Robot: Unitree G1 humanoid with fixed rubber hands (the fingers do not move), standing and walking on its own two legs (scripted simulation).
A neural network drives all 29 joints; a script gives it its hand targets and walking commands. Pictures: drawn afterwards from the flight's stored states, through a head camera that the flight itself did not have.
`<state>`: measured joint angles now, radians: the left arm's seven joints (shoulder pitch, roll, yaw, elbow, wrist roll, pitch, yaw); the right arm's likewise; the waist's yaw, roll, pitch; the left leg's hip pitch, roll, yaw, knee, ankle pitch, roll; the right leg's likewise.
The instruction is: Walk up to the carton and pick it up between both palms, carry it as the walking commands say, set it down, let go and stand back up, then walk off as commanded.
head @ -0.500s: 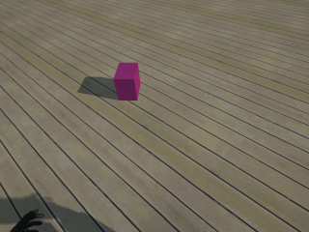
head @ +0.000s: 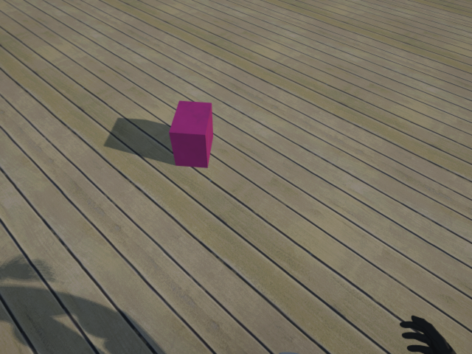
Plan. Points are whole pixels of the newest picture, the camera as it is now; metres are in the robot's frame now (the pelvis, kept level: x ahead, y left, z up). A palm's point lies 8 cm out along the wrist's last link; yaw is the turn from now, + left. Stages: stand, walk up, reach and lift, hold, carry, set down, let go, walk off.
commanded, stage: walk up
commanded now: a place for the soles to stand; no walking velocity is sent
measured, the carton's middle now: (193, 134) +1.29 +0.25 -0.64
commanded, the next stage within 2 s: none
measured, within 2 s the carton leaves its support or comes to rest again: neither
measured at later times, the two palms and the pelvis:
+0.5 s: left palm (11, 277) +0.26 +0.43 -0.07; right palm (375, 248) +0.34 -0.29 -0.08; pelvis +0.22 +0.06 -0.02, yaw +2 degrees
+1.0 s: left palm (5, 201) +0.42 +0.51 -0.05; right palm (317, 173) +0.54 -0.20 -0.08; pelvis +0.40 +0.14 -0.01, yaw +3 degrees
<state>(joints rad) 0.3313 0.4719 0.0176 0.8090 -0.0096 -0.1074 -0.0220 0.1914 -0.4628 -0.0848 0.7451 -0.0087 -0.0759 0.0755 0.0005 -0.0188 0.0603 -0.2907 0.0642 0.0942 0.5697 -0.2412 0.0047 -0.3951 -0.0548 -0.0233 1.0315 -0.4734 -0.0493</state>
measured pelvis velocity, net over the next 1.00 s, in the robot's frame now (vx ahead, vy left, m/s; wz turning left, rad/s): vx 0.40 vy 0.14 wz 0.05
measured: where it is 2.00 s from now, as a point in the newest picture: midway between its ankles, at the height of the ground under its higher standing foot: (173, 228)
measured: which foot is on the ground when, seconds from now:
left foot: down 0.00-0.14, up 0.16-0.42, down 0.44-0.68, up 0.70-1.00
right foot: up 0.00-0.10, down 0.12-0.46, up 0.48-0.66, down 0.68-1.00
